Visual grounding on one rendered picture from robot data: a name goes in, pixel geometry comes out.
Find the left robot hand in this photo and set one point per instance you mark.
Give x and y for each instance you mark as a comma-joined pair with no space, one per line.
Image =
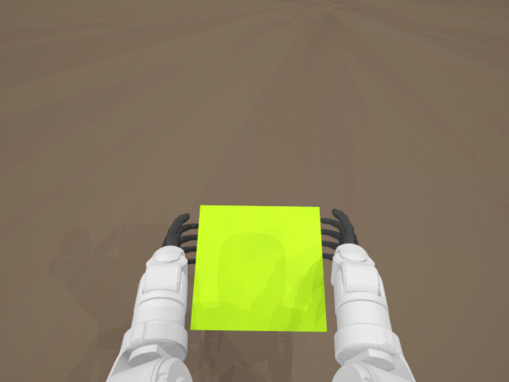
173,237

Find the robot left forearm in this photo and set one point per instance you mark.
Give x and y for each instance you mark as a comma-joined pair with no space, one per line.
158,325

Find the right robot hand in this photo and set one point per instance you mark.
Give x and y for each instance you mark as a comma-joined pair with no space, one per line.
345,236

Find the left robot upper arm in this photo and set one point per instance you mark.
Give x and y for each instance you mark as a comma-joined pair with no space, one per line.
164,369

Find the carton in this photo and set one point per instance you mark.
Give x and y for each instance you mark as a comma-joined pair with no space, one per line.
259,268

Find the robot right forearm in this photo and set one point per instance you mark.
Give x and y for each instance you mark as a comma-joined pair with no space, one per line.
363,332

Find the right robot upper arm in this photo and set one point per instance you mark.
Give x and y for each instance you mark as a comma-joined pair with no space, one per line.
358,371

